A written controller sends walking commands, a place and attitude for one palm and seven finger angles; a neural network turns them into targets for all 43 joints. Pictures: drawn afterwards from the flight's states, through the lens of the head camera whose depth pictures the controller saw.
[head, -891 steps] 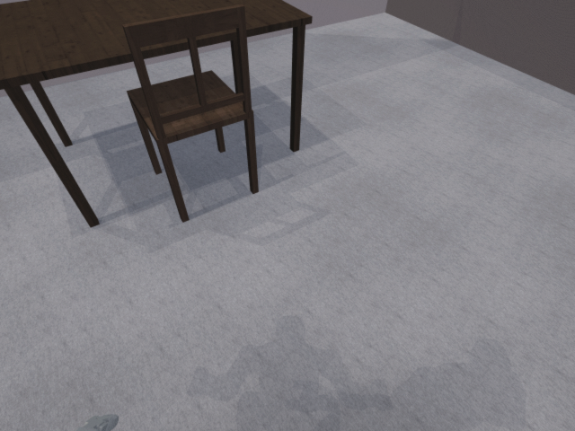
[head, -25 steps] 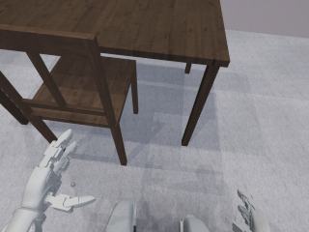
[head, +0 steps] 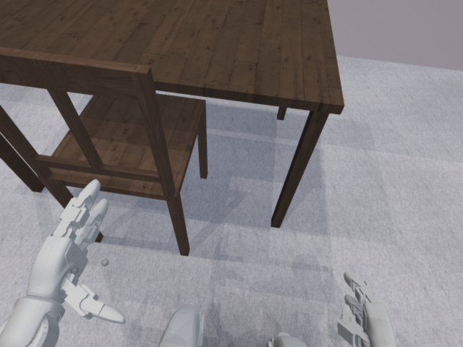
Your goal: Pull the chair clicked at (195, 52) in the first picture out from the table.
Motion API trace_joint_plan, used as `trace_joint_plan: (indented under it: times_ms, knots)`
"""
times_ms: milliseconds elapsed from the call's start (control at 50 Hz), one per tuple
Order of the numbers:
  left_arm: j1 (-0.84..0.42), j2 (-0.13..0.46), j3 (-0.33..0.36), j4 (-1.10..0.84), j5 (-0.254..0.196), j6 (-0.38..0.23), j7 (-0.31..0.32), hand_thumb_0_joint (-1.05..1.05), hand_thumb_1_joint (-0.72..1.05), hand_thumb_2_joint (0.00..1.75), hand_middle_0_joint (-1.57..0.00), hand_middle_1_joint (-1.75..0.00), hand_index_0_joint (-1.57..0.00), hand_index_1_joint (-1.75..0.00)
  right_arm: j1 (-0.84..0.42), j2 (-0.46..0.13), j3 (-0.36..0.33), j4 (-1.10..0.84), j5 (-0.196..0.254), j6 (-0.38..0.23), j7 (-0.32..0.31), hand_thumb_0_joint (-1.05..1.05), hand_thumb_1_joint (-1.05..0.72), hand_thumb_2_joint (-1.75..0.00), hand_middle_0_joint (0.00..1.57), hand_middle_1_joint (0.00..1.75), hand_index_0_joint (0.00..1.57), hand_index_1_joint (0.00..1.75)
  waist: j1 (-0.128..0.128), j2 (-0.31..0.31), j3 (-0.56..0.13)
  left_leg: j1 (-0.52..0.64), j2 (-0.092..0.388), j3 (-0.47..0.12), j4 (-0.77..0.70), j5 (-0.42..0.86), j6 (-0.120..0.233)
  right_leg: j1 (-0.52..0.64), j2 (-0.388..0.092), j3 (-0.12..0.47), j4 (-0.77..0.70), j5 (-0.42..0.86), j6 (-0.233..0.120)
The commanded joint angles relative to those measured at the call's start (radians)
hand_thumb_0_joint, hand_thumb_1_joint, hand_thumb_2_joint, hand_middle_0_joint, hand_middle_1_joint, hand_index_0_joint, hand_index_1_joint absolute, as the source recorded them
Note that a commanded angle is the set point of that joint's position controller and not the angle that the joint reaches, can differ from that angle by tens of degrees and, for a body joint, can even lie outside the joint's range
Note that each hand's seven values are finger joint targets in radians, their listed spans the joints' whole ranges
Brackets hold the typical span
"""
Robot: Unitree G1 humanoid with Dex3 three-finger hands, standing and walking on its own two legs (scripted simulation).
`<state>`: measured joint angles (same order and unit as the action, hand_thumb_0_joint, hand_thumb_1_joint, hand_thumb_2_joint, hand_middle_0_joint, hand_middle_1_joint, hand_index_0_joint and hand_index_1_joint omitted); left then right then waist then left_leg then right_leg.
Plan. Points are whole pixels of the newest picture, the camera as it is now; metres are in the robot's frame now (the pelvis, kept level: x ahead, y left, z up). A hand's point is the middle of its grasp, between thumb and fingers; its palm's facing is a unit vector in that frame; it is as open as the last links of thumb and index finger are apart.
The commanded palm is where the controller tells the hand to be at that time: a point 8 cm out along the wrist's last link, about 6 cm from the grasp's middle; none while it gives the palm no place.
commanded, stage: raise the hand toward the chair's back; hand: left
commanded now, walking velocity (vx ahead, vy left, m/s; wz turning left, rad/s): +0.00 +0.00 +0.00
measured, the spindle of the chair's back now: (79, 132) +0.54 +0.38 +0.00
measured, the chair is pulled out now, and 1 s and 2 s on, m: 0.00 0.00 0.00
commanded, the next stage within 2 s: aim the fingers beside a spindle in 0.60 s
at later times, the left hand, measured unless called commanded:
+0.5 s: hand (123, 254) +0.24 +0.18 +0.06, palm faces -0.08 -0.99 -0.06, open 16.9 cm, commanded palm +0.23 +0.24 +0.06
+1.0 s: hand (128, 241) +0.27 +0.19 +0.05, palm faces -0.09 -0.99 -0.05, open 16.9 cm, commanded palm +0.26 +0.24 +0.05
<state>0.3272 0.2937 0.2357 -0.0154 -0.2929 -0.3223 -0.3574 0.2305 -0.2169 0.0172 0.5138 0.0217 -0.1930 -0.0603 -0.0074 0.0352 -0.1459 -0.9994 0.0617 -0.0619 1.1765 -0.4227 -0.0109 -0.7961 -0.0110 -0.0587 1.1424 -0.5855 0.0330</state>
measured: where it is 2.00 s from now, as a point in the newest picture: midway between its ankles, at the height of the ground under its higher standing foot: outside the picture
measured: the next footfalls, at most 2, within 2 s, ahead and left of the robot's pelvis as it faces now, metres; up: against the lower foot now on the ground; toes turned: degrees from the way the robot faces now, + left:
none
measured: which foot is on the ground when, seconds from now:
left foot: down 0.00-1.00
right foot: down 0.00-1.00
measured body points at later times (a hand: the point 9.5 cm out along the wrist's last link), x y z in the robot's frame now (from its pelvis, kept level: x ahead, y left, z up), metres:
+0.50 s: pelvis +0.01 -0.02 +0.00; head +0.06 -0.01 +0.45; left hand +0.24 +0.24 +0.06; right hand +0.18 -0.26 -0.07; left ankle +0.08 +0.12 -0.64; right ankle -0.01 -0.15 -0.64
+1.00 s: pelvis +0.00 -0.01 -0.01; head +0.07 -0.01 +0.44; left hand +0.27 +0.24 +0.05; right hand +0.18 -0.26 -0.08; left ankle +0.08 +0.12 -0.64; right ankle -0.01 -0.15 -0.64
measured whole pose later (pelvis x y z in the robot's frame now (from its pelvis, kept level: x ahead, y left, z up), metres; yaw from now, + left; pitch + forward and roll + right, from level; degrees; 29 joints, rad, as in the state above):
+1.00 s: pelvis +0.00 -0.01 -0.01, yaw +0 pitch +16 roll -3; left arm 0.17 0.29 0.24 0.15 -0.30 -0.36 -0.39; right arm 0.24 -0.25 0.01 0.54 0.02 -0.18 -0.07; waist -0.02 0.04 -0.16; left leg -1.04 0.07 -0.06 1.19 -0.43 -0.03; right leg -0.85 0.00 -0.05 1.19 -0.61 0.01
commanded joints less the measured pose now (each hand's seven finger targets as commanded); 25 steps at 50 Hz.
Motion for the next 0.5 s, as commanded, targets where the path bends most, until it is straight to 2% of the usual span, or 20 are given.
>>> trace_joint_plan:
  times_ms: [0,100,160,200,220,300,360,400,460,480]
  knots:
    - [-0.085,0.130,0.067,-0.153,-0.017,-0.042,-0.013,0.00,-0.50,0.30,-0.06,-0.08,-0.06,-0.08,-0.033,-0.149,-0.069,-0.137,0.012,-0.046,-0.010,0.00,-0.90,-0.90,0.20,0.30,0.20,0.30,-0.017,0.075,-0.187,0.342,-0.039,0.001,-0.199,0.065,0.034,-0.074,0.056,-0.027,-0.187,0.153,-0.051]
    - [-0.107,0.151,0.083,-0.139,-0.029,-0.020,-0.035,0.00,-0.50,0.30,-0.06,-0.08,-0.06,-0.08,-0.026,-0.156,-0.070,-0.146,0.016,-0.042,-0.017,0.00,-0.90,-0.90,0.20,0.30,0.20,0.30,-0.014,0.035,-0.203,0.343,-0.042,0.013,-0.198,0.083,0.040,-0.046,0.055,-0.014,-0.209,0.161,-0.048]
    - [-0.108,0.163,0.109,-0.153,-0.045,-0.040,-0.029,0.00,-0.50,0.30,-0.06,-0.08,-0.06,-0.08,-0.031,-0.150,-0.070,-0.146,0.014,-0.045,-0.017,0.00,-0.90,-0.90,0.20,0.30,0.20,0.30,-0.001,0.045,-0.210,0.340,-0.044,0.017,-0.191,0.105,0.040,-0.029,0.057,-0.012,-0.203,0.173,-0.052]
    - [-0.106,0.162,0.114,-0.154,-0.049,-0.056,-0.020,0.00,-0.50,0.30,-0.06,-0.08,-0.06,-0.08,-0.030,-0.147,-0.071,-0.144,0.013,-0.045,-0.016,0.00,-0.90,-0.90,0.20,0.30,0.20,0.30,-0.003,0.025,-0.221,0.338,-0.044,0.020,-0.187,0.117,0.040,-0.025,0.054,-0.008,-0.204,0.182,-0.048]
    - [-0.102,0.150,0.107,-0.139,-0.049,-0.062,-0.017,0.00,-0.50,0.30,-0.06,-0.08,-0.06,-0.08,-0.030,-0.145,-0.071,-0.142,0.013,-0.044,-0.016,0.00,-0.90,-0.90,0.20,0.30,0.20,0.30,-0.006,0.019,-0.201,0.325,-0.045,0.024,-0.182,0.107,0.040,-0.030,0.053,-0.002,-0.211,0.173,-0.046]
    - [-0.111,0.140,0.089,-0.119,-0.038,-0.076,-0.019,0.00,-0.50,0.30,-0.06,-0.08,-0.06,-0.08,-0.025,-0.148,-0.074,-0.132,0.013,-0.044,-0.014,0.00,-0.90,-0.90,0.20,0.30,0.20,0.30,-0.014,0.032,-0.193,0.318,-0.044,0.031,-0.169,0.110,0.039,-0.044,0.050,0.005,-0.206,0.180,-0.044]
    - [-0.111,0.149,0.086,-0.121,-0.029,-0.075,-0.022,0.00,-0.50,0.30,-0.06,-0.08,-0.06,-0.08,-0.023,-0.149,-0.076,-0.132,0.013,-0.044,-0.012,0.00,-0.90,-0.90,0.20,0.30,0.20,0.30,-0.009,0.053,-0.201,0.322,-0.045,0.031,-0.169,0.125,0.041,-0.033,0.050,0.006,-0.200,0.198,-0.048]
    - [-0.113,0.156,0.091,-0.134,-0.032,-0.075,-0.026,0.00,-0.50,0.30,-0.06,-0.08,-0.06,-0.08,-0.024,-0.149,-0.077,-0.135,0.014,-0.042,-0.013,0.00,-0.90,-0.90,0.20,0.30,0.20,0.30,-0.010,0.044,-0.219,0.329,-0.046,0.035,-0.169,0.133,0.043,-0.025,0.047,0.010,-0.206,0.210,-0.044]
    - [-0.112,0.163,0.100,-0.133,-0.037,-0.080,-0.023,0.00,-0.50,0.30,-0.06,-0.08,-0.06,-0.08,-0.027,-0.146,-0.077,-0.133,0.015,-0.040,-0.017,0.00,-0.90,-0.90,0.20,0.30,0.20,0.30,-0.010,0.023,-0.209,0.325,-0.045,0.034,-0.165,0.138,0.045,-0.021,0.051,0.012,-0.206,0.217,-0.045]
    - [-0.113,0.161,0.105,-0.139,-0.044,-0.083,-0.025,0.00,-0.50,0.30,-0.06,-0.08,-0.06,-0.08,-0.031,-0.144,-0.077,-0.134,0.015,-0.041,-0.017,0.00,-0.90,-0.90,0.20,0.30,0.20,0.30,-0.006,0.035,-0.220,0.325,-0.047,0.038,-0.163,0.141,0.044,-0.017,0.047,0.018,-0.210,0.222,-0.043]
